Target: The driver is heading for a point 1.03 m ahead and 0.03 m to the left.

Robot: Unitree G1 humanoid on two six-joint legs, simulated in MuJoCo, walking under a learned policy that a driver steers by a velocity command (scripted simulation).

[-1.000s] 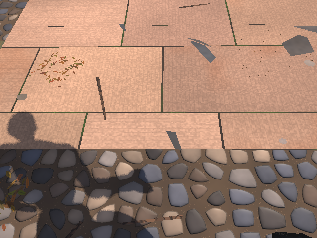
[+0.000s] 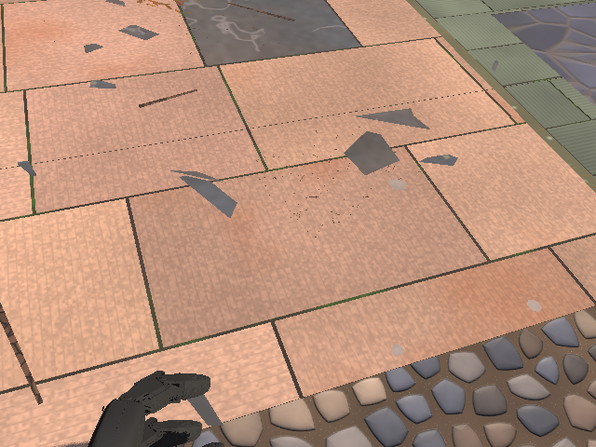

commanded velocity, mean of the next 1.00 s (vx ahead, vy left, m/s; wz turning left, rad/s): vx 0.98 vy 0.00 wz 0.08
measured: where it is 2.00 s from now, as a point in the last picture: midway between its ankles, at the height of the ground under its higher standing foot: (170, 188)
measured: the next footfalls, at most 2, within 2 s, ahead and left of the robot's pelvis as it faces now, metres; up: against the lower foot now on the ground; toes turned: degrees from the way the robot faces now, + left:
right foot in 0.20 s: +0.32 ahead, -0.11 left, +0.00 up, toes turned +17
left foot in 0.60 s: +0.63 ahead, +0.27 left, +0.00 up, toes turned +24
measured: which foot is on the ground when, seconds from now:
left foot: down 0.00-0.20, up 0.22-0.58, down 0.60-1.00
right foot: up 0.00-0.18, down 0.20-0.60, up 0.62-1.00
